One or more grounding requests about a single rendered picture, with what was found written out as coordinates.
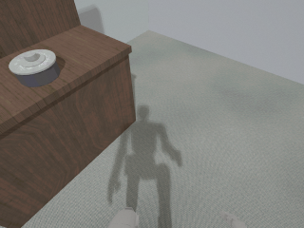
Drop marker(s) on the knob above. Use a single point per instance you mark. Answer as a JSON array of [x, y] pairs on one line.
[[30, 55]]

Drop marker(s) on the robot left thigh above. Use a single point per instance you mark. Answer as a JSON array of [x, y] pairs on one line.
[[125, 219]]

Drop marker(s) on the lid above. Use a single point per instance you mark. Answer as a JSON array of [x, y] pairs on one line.
[[45, 59]]

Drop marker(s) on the table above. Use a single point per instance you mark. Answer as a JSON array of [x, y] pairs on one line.
[[51, 133]]

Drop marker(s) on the right robot hand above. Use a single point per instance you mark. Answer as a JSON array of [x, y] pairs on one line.
[[232, 220]]

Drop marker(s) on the pot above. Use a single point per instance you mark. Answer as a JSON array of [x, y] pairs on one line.
[[41, 78]]

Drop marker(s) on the left robot shin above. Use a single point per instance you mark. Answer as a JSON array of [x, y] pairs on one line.
[[128, 208]]

